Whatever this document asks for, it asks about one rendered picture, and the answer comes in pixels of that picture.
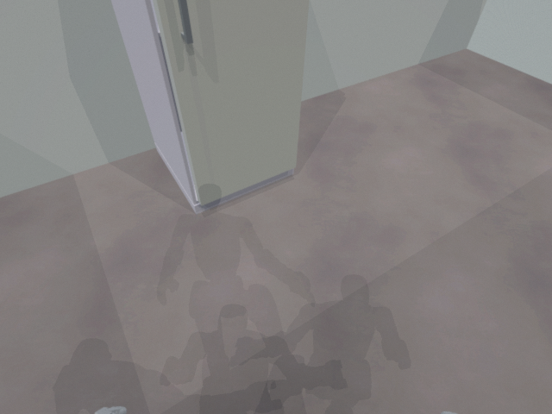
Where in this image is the fridge door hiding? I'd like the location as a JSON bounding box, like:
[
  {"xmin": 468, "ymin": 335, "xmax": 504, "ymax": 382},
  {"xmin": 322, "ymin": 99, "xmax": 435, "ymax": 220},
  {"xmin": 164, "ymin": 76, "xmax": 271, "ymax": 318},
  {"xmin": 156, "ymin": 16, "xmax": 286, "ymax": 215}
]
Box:
[{"xmin": 153, "ymin": 0, "xmax": 309, "ymax": 206}]

